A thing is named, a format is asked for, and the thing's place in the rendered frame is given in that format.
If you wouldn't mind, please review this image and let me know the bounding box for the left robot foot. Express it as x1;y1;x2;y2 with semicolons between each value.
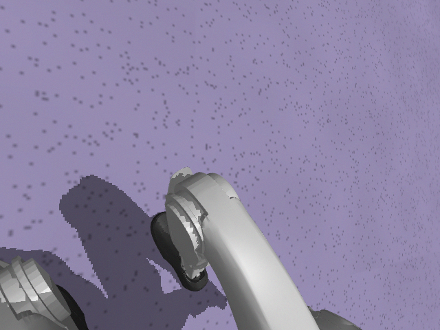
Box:
56;285;89;330

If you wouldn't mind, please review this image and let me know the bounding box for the right robot foot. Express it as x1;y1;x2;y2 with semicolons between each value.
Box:
151;212;208;292

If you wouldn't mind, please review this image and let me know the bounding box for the right robot hand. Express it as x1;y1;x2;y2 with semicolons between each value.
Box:
308;306;362;330

